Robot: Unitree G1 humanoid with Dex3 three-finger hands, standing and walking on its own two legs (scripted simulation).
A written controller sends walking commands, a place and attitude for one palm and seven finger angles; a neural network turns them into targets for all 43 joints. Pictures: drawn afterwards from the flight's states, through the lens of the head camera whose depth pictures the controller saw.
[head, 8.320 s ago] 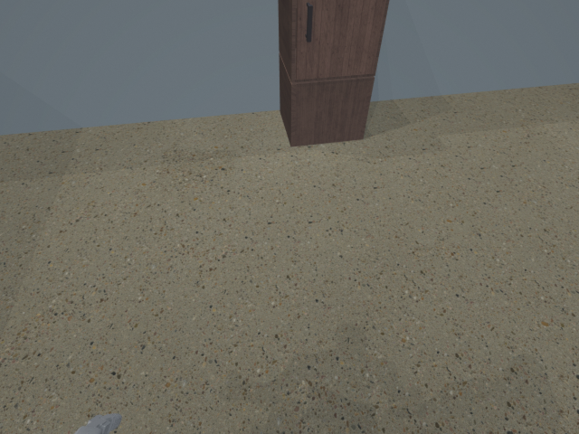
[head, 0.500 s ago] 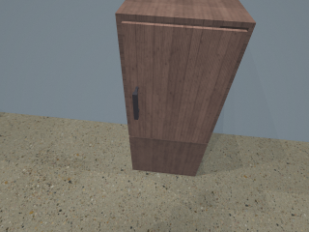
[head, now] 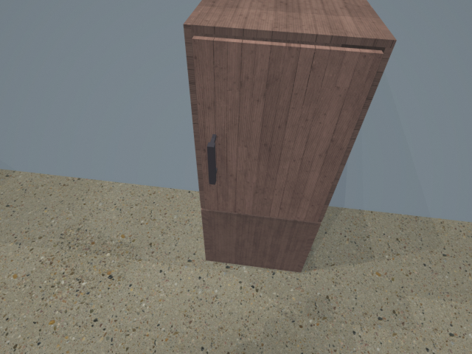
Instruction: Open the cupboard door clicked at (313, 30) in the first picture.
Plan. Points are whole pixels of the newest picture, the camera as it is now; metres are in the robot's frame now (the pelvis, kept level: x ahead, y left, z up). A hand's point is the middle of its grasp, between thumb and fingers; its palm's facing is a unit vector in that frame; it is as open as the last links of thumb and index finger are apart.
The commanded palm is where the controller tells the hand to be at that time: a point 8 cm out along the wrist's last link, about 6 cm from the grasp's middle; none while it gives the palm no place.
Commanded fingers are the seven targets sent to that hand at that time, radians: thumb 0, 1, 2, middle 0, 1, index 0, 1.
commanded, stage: look again from close up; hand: left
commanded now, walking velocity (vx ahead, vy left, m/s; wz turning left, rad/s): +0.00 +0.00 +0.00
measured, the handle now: (213, 160) +0.64 +0.10 -0.07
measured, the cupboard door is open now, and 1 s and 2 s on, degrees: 0 0 0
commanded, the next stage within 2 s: shuffle to correct the standing spot in 0.32 s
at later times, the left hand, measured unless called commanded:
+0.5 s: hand out of the picture +0.03 +0.13 -0.17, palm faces +0.03 -0.99 -0.17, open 7.3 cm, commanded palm none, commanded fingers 0.00 0.90 0.90 -0.20 -0.30 -0.20 -0.30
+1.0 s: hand out of the picture +0.11 +0.11 -0.17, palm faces +0.04 -0.97 -0.24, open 7.2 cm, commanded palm none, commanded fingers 0.00 0.90 0.90 -0.20 -0.30 -0.20 -0.30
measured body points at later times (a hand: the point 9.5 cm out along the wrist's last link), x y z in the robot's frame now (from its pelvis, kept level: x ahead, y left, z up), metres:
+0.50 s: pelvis +0.04 -0.03 +0.00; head +0.04 -0.03 +0.45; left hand +0.03 +0.19 -0.16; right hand +0.03 -0.24 -0.16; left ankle +0.04 +0.05 -0.74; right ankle +0.08 -0.12 -0.74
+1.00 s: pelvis +0.07 -0.08 +0.00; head +0.09 -0.08 +0.45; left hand +0.11 +0.16 -0.15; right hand +0.09 -0.30 -0.15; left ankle +0.07 +0.06 -0.72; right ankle +0.08 -0.13 -0.74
